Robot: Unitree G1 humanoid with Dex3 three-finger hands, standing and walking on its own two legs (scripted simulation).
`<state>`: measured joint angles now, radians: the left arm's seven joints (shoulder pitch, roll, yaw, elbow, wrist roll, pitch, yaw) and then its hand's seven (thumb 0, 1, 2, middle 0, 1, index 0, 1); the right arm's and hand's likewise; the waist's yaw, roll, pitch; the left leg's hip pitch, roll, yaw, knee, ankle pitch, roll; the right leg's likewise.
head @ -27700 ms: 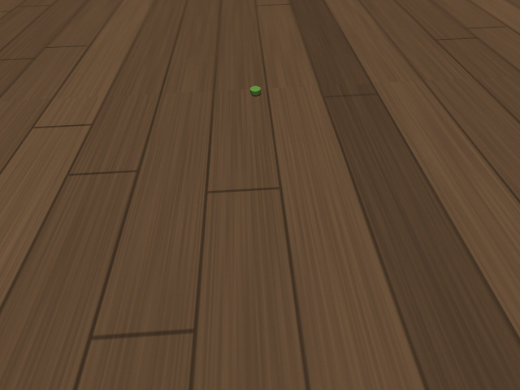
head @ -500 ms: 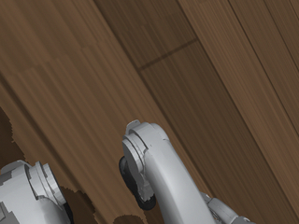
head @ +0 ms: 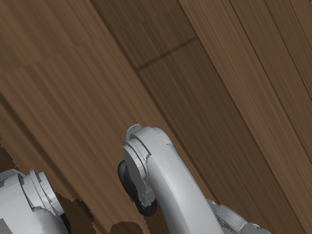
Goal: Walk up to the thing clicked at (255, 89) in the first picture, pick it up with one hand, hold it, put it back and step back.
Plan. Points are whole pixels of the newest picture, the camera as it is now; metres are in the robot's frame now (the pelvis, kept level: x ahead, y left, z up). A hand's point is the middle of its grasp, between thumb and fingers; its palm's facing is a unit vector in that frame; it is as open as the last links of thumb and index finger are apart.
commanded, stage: rest palm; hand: left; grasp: from above
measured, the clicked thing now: out of the picture +0.46 +0.30 -0.29
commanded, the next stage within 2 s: close in 0.28 s
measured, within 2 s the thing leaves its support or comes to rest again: neither
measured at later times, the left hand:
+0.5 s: hand out of the picture +0.44 +0.30 -0.26, palm faces -0.41 -0.15 -0.90, open 14.3 cm
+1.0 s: hand out of the picture +0.44 +0.29 -0.26, palm faces -0.45 -0.16 -0.88, open 13.7 cm
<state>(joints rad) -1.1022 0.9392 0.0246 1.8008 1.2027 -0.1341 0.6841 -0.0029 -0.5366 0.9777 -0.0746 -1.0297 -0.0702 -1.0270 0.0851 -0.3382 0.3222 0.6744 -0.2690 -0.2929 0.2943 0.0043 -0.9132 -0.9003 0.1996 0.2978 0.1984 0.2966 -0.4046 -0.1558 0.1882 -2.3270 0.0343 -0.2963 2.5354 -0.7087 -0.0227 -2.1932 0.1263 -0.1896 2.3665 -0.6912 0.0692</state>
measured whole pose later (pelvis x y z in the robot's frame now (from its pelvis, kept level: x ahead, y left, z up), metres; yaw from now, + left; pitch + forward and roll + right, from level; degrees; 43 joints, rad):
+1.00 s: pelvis +0.00 +0.00 +0.01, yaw -1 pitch +27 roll -15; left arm -1.10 0.96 -0.01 1.78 1.18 -0.15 0.67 0.00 -0.47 1.01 -0.18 -0.94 -0.14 -0.98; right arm 0.09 -0.34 0.36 0.64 -0.27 -0.27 0.27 0.00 -0.91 -0.90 0.20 0.30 0.20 0.30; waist -0.42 -0.17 0.20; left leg -2.31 0.04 -0.31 2.51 -0.72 -0.03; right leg -2.17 0.13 -0.20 2.33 -0.69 0.06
